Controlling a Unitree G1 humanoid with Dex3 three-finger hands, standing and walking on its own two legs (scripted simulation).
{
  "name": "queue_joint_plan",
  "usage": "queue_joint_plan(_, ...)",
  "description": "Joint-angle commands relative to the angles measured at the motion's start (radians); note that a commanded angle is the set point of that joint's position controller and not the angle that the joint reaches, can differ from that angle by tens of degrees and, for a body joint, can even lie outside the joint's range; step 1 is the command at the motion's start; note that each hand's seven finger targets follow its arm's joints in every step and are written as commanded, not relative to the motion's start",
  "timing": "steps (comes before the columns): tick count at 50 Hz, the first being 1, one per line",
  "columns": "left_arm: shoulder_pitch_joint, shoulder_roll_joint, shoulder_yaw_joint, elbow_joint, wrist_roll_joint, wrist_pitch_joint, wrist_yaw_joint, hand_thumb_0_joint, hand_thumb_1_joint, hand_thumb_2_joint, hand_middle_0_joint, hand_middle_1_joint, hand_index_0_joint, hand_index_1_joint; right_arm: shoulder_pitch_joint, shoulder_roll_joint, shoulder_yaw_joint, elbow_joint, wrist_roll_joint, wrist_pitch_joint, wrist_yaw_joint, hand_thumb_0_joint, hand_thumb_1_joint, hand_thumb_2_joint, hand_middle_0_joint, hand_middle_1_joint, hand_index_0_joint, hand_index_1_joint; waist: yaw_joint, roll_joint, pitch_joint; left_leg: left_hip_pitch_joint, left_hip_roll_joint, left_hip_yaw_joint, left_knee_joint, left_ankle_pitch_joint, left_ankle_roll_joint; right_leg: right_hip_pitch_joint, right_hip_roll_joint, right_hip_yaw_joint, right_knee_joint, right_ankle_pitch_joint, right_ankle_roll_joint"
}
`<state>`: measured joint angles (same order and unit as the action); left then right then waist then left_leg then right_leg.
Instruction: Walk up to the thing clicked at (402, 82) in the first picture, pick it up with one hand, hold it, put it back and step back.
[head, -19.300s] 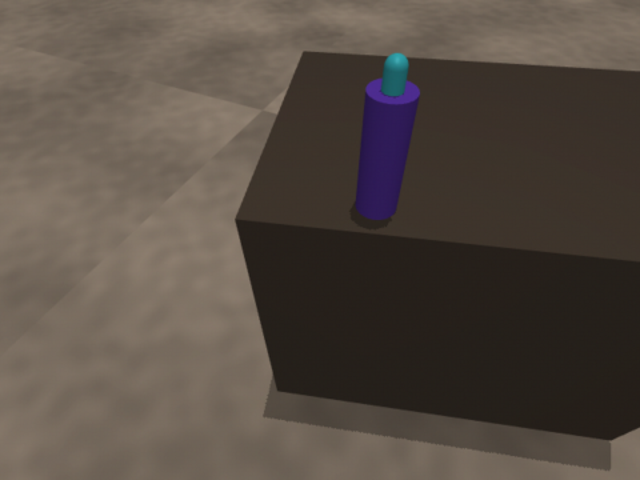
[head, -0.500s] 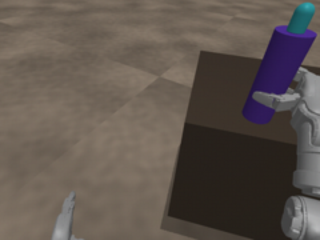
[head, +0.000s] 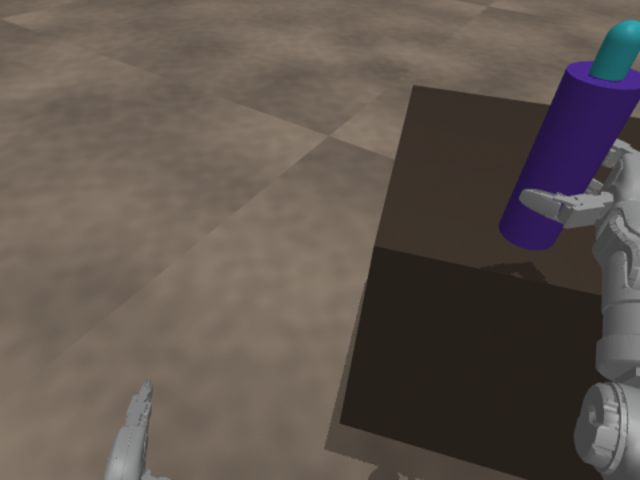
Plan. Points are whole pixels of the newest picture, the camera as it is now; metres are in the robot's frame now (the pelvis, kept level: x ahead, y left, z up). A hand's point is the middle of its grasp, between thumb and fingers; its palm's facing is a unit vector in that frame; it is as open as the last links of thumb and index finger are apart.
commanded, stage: crouch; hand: right
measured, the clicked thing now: (568, 148) +0.41 -0.23 +0.26
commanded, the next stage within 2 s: lower in 0.18 s
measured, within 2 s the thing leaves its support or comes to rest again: rests again in 1.46 s
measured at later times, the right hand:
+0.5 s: hand (558, 189) +0.44 -0.26 +0.18, palm faces +0.36 +0.93 -0.02, open 10.7 cm
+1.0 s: hand (550, 209) +0.44 -0.27 +0.14, palm faces +0.37 +0.93 -0.03, open 10.7 cm
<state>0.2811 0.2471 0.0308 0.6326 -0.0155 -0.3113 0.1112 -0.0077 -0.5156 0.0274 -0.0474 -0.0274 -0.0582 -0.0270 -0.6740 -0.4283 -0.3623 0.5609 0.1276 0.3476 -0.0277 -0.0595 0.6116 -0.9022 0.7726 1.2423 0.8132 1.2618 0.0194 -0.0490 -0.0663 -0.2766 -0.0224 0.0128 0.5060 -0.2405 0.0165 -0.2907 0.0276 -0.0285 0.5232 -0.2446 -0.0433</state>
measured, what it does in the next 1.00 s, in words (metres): stands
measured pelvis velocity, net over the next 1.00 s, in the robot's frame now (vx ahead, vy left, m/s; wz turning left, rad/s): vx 0.01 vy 0.00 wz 0.01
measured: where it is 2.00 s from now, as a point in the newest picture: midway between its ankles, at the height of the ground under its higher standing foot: outside the picture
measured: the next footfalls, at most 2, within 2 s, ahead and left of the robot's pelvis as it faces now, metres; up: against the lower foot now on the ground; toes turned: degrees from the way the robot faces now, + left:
none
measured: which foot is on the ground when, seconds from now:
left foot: down 0.00-1.00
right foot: down 0.00-1.00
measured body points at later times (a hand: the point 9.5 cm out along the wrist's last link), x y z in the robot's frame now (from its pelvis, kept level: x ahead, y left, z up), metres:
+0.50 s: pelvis +0.00 +0.00 +0.00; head +0.01 +0.01 +0.45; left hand +0.15 +0.26 -0.07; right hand +0.41 -0.31 +0.19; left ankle +0.02 +0.11 -0.74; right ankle +0.02 -0.09 -0.74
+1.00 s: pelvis +0.01 +0.00 +0.00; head +0.03 +0.00 +0.45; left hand +0.15 +0.26 -0.08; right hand +0.42 -0.32 +0.15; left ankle +0.02 +0.11 -0.74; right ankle +0.02 -0.09 -0.74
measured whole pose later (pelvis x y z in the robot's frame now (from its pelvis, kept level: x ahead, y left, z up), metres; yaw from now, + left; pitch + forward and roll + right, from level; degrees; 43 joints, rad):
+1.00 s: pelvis +0.01 +0.00 +0.00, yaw +1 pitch +6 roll +1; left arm 0.26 0.25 0.01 0.60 -0.01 -0.21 0.07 -0.01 -0.54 0.05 -0.05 -0.04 -0.05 -0.05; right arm -0.68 -0.48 -0.42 0.87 0.12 -0.03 0.00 -0.06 0.61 -0.90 0.77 1.25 0.81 1.27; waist 0.06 -0.02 -0.07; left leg -0.39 -0.04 0.01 0.53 -0.24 0.02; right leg -0.41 0.01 -0.03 0.57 -0.27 -0.04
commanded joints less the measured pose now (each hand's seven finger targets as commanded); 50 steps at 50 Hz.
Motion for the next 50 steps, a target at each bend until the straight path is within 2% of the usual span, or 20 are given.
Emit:
queue_joint_plan(1, -0.121, 0.092, 0.011, -0.199, -0.003, -0.055, 0.013, 0.0, -0.55, 0.055, -0.051, -0.044, -0.046, -0.049, -0.668, -0.32, -0.073, -0.35, 0.034, -0.155, 0.006, 0.0, -0.009, -1.349, 1.265, 1.477, 1.335, 1.478, 0.005, -0.03, -0.378, 0.048, 0.005, 0.006, -0.053, 0.232, 0.0, 0.21, -0.045, 0.05, -0.048, 0.248, 0.02)
queue_joint_plan(7, -0.064, 0.16, 0.072, -0.174, 0.0, -0.031, 0.018, 0.0, -0.547, 0.051, -0.048, -0.039, -0.043, -0.044, -0.601, -0.328, -0.082, -0.26, 0.029, -0.156, 0.003, 0.0, 0.0, -1.336, 1.268, 1.474, 1.335, 1.474, 0.007, -0.074, -0.356, 0.009, 0.005, 0.008, -0.052, 0.249, 0.003, 0.244, -0.06, 0.069, -0.044, 0.344, 0.034)
queue_joint_plan(9, -0.051, 0.104, 0.016, -0.152, 0.002, -0.024, 0.007, 0.0, -0.54, 0.043, -0.046, -0.039, -0.045, -0.04, -0.606, -0.315, -0.069, -0.238, 0.022, -0.158, 0.007, 0.0, 0.006, -1.311, 1.248, 1.45, 1.314, 1.45, 0.004, -0.07, -0.308, 0.01, 0.006, 0.006, -0.057, 0.243, 0.003, 0.199, -0.051, 0.054, -0.044, 0.311, 0.029)
queue_joint_plan(11, -0.049, 0.099, 0.022, -0.153, -0.001, -0.02, 0.005, 0.0, -0.546, 0.04, -0.048, -0.033, -0.044, -0.037, -0.564, -0.303, -0.069, -0.179, 0.019, -0.165, 0.01, 0.0, 0.01, -1.303, 1.232, 1.435, 1.298, 1.436, 0.011, -0.009, -0.245, 0.019, 0.005, 0.007, -0.065, 0.223, 0.001, 0.134, -0.043, 0.046, -0.059, 0.241, 0.02)
queue_joint_plan(13, -0.063, 0.096, 0.012, -0.165, -0.002, -0.023, -0.001, 0.0, -0.543, 0.039, -0.048, -0.033, -0.045, -0.035, -0.575, -0.305, -0.073, -0.168, 0.023, -0.176, 0.02, 0.0, 0.016, -1.316, 1.238, 1.447, 1.305, 1.447, 0.008, 0.008, -0.259, 0.024, 0.003, 0.006, -0.061, 0.225, 0.0, 0.135, -0.045, 0.047, -0.061, 0.236, 0.017)
queue_joint_plan(14, -0.099, 0.128, 0.034, -0.211, -0.003, -0.028, -0.002, 0.0, -0.537, 0.035, -0.046, -0.033, -0.046, -0.033, -0.625, -0.336, -0.081, -0.226, 0.024, -0.185, 0.025, 0.0, 0.028, -1.328, 1.249, 1.464, 1.319, 1.464, 0.009, -0.022, -0.315, 0.029, 0.006, 0.0, -0.059, 0.238, 0.001, 0.168, -0.045, 0.045, -0.058, 0.25, 0.02)
queue_joint_plan(15, -0.028, 0.123, 0.04, -0.139, -0.003, -0.018, -0.004, 0.0, -0.554, 0.056, -0.055, -0.05, -0.044, -0.061, -0.577, -0.326, -0.072, -0.136, 0.022, -0.181, 0.028, 0.0, 0.02, -1.329, 1.241, 1.462, 1.314, 1.462, 0.023, -0.016, -0.246, -0.01, 0.003, 0.003, -0.061, 0.218, 0.002, 0.153, -0.045, 0.045, -0.061, 0.231, 0.02)
queue_joint_plan(17, -0.053, 0.152, 0.065, -0.19, -0.002, -0.02, -0.006, 0.0, -0.555, 0.055, -0.054, -0.049, -0.044, -0.06, -0.587, -0.336, -0.086, -0.139, 0.024, -0.203, 0.026, 0.0, 0.031, -1.315, 1.233, 1.45, 1.305, 1.45, 0.018, 0.01, -0.28, 0.02, 0.004, -0.001, -0.059, 0.233, -0.001, 0.143, -0.041, 0.045, -0.054, 0.236, 0.018)
queue_joint_plan(20, -0.067, 0.104, 0.019, -0.172, -0.001, -0.017, -0.015, 0.0, -0.552, 0.053, -0.053, -0.048, -0.043, -0.058, -0.579, -0.322, -0.089, -0.112, 0.025, -0.229, 0.024, 0.0, 0.08, -1.292, 1.215, 1.434, 1.289, 1.435, 0.007, -0.007, -0.283, 0.014, 0.008, -0.009, -0.058, 0.212, 0.0, 0.123, -0.035, 0.036, -0.046, 0.209, 0.014)
queue_joint_plan(21, -0.14, 0.13, 0.034, -0.261, -0.003, -0.025, -0.011, 0.0, -0.554, 0.055, -0.053, -0.05, -0.044, -0.059, -0.662, -0.339, -0.089, -0.211, 0.026, -0.255, 0.021, 0.0, 0.08, -1.287, 1.208, 1.427, 1.282, 1.427, 0.011, -0.002, -0.35, 0.033, 0.007, -0.011, -0.053, 0.228, -0.001, 0.15, -0.037, 0.036, -0.043, 0.22, 0.015)
queue_joint_plan(22, -0.046, 0.101, 0.017, -0.159, -0.001, -0.012, -0.013, 0.0, -0.56, 0.061, -0.054, -0.047, -0.04, -0.061, -0.577, -0.331, -0.087, -0.063, 0.015, -0.25, 0.021, 0.0, 0.081, -1.29, 1.212, 1.429, 1.285, 1.43, 0.016, 0.008, -0.299, -0.001, 0.002, -0.003, -0.051, 0.214, 0.001, 0.133, -0.043, 0.042, -0.039, 0.222, 0.016)
queue_joint_plan(23, -0.111, 0.118, 0.019, -0.247, -0.002, -0.017, -0.015, 0.0, -0.556, 0.058, -0.053, -0.048, -0.041, -0.059, -0.64, -0.337, -0.076, -0.18, 0.016, -0.272, 0.02, 0.0, 0.093, -1.293, 1.215, 1.436, 1.29, 1.436, 0.012, -0.031, -0.363, 0.025, 0.006, -0.008, -0.05, 0.225, 0.003, 0.159, -0.041, 0.041, -0.043, 0.232, 0.021)
queue_joint_plan(28, -0.085, 0.145, 0.048, -0.206, 0.002, 0.003, -0.008, 0.0, -0.558, 0.063, -0.052, -0.046, -0.038, -0.06, -0.66, -0.409, -0.12, -0.186, 0.012, -0.329, 0.005, 0.0, 0.078, -1.292, 1.239, 1.445, 1.309, 1.445, 0.013, -0.081, -0.403, 0.019, 0.004, -0.014, -0.045, 0.234, 0.006, 0.166, -0.042, 0.041, -0.029, 0.245, 0.024)
queue_joint_plan(35, -0.096, 0.093, -0.007, -0.195, 0.003, 0.022, -0.015, 0.0, -0.559, 0.063, -0.052, -0.046, -0.038, -0.06, -0.591, -0.365, -0.096, -0.105, 0.014, -0.393, 0.008, 0.0, 0.076, -1.312, 1.251, 1.464, 1.324, 1.464, 0.023, -0.077, -0.365, -0.014, -0.004, -0.009, -0.043, 0.212, 0.007, 0.142, -0.054, 0.054, -0.029, 0.237, 0.03)
queue_joint_plan(37, -0.134, 0.162, 0.049, -0.263, 0.004, 0.02, -0.008, 0.0, -0.557, 0.061, -0.053, -0.046, -0.04, -0.059, -0.629, -0.401, -0.121, -0.126, 0.016, -0.414, 0.007, 0.0, 0.052, -1.332, 1.268, 1.482, 1.341, 1.482, 0.035, -0.053, -0.428, 0.005, -0.005, -0.011, -0.038, 0.241, 0.003, 0.161, -0.054, 0.051, -0.019, 0.255, 0.027)
queue_joint_plan(38, -0.046, 0.132, 0.042, -0.151, 0.004, 0.033, -0.011, 0.0, -0.559, 0.061, -0.052, -0.045, -0.039, -0.059, -0.568, -0.399, -0.121, -0.042, 0.014, -0.409, 0.01, 0.0, 0.056, -1.338, 1.275, 1.491, 1.349, 1.492, 0.036, -0.075, -0.357, -0.026, -0.005, -0.01, -0.038, 0.237, 0.003, 0.142, -0.05, 0.045, -0.015, 0.254, 0.026)
queue_joint_plan(40, -0.037, 0.164, 0.067, -0.172, 0.003, 0.039, -0.014, 0.0, -0.549, 0.049, -0.05, -0.04, -0.041, -0.048, -0.54, -0.374, -0.109, 0.006, 0.017, -0.42, 0.018, 0.0, 0.073, -1.342, 1.269, 1.494, 1.345, 1.494, 0.054, -0.056, -0.346, -0.05, -0.008, -0.009, -0.04, 0.24, 0.004, 0.153, -0.056, 0.05, -0.017, 0.275, 0.028)
queue_joint_plan(45, -0.067, 0.105, 0.019, -0.141, -0.004, 0.049, -0.031, 0.0, -0.548, 0.04, -0.049, -0.033, -0.041, -0.041, -0.547, -0.346, -0.085, 0.059, 0.017, -0.464, 0.032, 0.0, 0.105, -1.324, 1.247, 1.473, 1.323, 1.474, 0.051, -0.044, -0.293, -0.078, -0.009, -0.008, -0.036, 0.199, 0.006, 0.094, -0.056, 0.049, -0.018, 0.214, 0.024)
queue_joint_plan(47, -0.17, 0.134, 0.024, -0.258, -0.003, 0.038, -0.031, 0.0, -0.553, 0.051, -0.051, -0.041, -0.041, -0.051, -0.644, -0.398, -0.107, -0.066, 0.02, -0.498, 0.034, 0.0, 0.086, -1.32, 1.247, 1.468, 1.322, 1.468, 0.042, -0.044, -0.428, -0.01, -0.003, -0.017, -0.027, 0.233, 0.001, 0.117, -0.049, 0.043, -0.005, 0.228, 0.021)
queue_joint_plan(50, -0.059, 0.148, 0.052, -0.145, -0.003, 0.062, -0.03, 0.0, -0.55, 0.051, -0.05, -0.043, -0.041, -0.051, -0.541, -0.411, -0.123, 0.043, 0.021, -0.496, 0.037, 0.0, 0.099, -1.317, 1.247, 1.469, 1.322, 1.469, 0.042, -0.071, -0.358, -0.042, -0.006, -0.016, -0.026, 0.229, 0.004, 0.099, -0.045, 0.043, -0.003, 0.23, 0.023)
